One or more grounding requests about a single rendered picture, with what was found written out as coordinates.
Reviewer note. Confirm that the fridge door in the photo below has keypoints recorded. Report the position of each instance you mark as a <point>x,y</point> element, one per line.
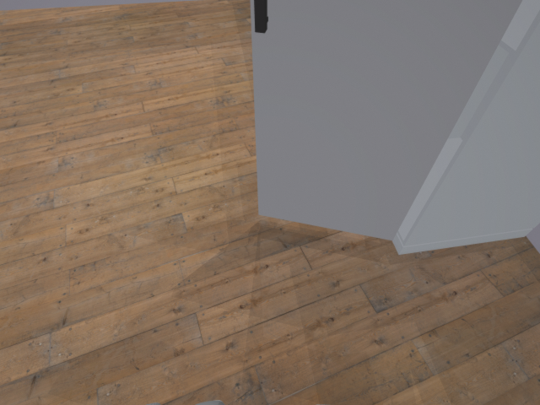
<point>355,99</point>

